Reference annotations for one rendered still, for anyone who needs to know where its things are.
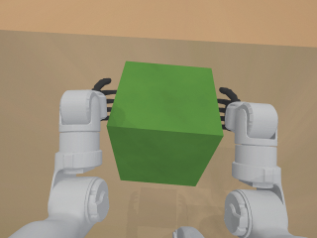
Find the robot right thigh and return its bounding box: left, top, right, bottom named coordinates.
left=172, top=226, right=204, bottom=238

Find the robot right hand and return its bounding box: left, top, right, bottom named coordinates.
left=217, top=87, right=241, bottom=132

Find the robot left hand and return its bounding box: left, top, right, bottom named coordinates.
left=92, top=78, right=117, bottom=121

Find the right robot forearm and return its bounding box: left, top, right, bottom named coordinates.
left=225, top=101, right=288, bottom=226

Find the left robot forearm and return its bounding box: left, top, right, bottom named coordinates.
left=48, top=89, right=108, bottom=213

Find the robot left upper arm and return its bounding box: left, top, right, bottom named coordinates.
left=8, top=177, right=110, bottom=238

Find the carton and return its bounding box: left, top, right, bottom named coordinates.
left=106, top=60, right=224, bottom=186

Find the robot right upper arm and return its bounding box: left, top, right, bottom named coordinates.
left=224, top=189, right=307, bottom=238

